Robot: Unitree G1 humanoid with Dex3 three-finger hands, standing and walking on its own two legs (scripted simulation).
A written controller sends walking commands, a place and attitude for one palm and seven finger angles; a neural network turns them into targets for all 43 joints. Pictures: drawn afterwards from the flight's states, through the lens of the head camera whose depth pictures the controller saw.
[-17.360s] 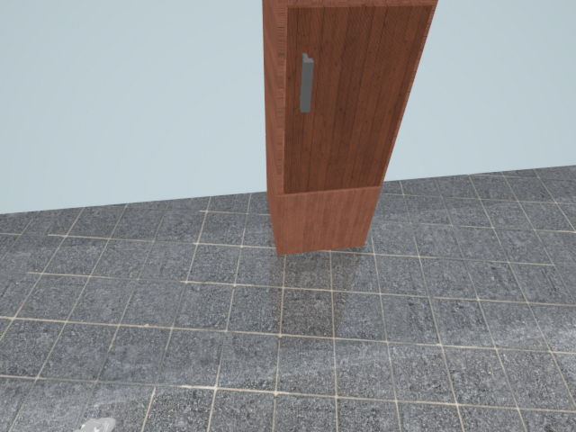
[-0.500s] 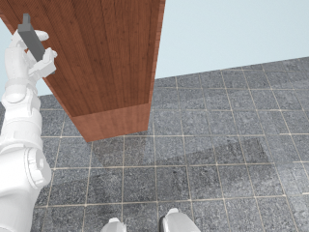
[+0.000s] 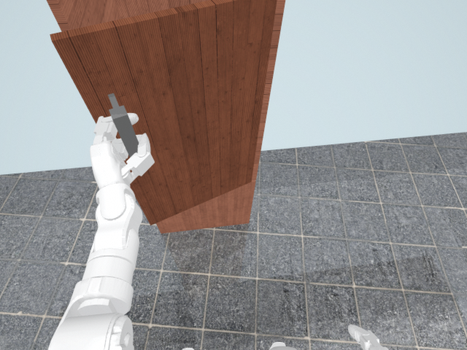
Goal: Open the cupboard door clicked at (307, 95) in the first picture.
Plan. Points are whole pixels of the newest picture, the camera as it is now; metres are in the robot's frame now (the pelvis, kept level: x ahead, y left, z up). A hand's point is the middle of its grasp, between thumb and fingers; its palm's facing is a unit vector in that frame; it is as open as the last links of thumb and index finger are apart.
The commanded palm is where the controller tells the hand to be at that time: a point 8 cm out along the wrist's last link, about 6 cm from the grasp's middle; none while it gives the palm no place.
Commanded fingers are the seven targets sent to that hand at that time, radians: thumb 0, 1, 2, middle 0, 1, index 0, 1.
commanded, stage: pull the door open along its arc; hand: left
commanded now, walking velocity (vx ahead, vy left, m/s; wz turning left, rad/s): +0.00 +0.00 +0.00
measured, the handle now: (126, 132) +0.47 +0.20 +0.08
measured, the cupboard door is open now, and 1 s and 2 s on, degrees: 20 50 46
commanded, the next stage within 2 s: open thumb and fingers to let go in 0.94 s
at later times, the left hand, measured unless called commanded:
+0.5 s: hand (155, 155) +0.42 +0.14 +0.08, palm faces +0.56 -0.83 -0.01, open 6.0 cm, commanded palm +0.36 +0.17 +0.08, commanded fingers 0.00 0.90 0.90 -0.40 -1.35 -0.40 -1.35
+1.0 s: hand (215, 207) +0.32 +0.03 +0.08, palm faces +0.32 -0.95 -0.04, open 6.7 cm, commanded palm +0.27 +0.07 +0.08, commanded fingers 0.00 0.90 0.90 -0.40 -1.35 -0.40 -1.35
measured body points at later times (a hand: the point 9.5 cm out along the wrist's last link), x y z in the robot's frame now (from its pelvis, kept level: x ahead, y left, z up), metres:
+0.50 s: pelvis -0.01 -0.02 +0.00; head +0.05 -0.03 +0.44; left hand +0.39 +0.18 +0.08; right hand +0.04 -0.27 -0.13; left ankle -0.03 +0.11 -0.70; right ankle +0.00 -0.12 -0.70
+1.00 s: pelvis +0.02 -0.02 +0.01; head +0.04 -0.03 +0.46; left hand +0.30 +0.08 +0.09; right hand +0.22 -0.21 -0.08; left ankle -0.03 +0.11 -0.70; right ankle +0.00 -0.12 -0.70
